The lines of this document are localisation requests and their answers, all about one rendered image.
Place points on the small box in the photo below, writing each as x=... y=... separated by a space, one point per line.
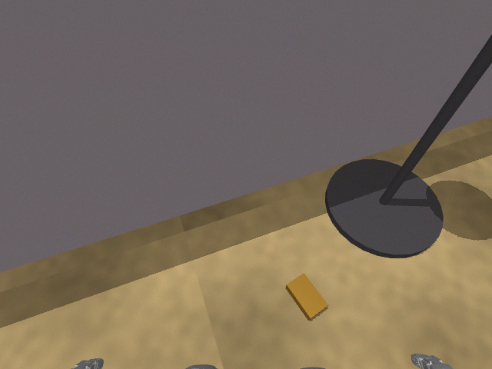
x=306 y=296

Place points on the right robot hand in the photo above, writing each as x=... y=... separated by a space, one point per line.
x=428 y=362

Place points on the coat stand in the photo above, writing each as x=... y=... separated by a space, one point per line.
x=386 y=209

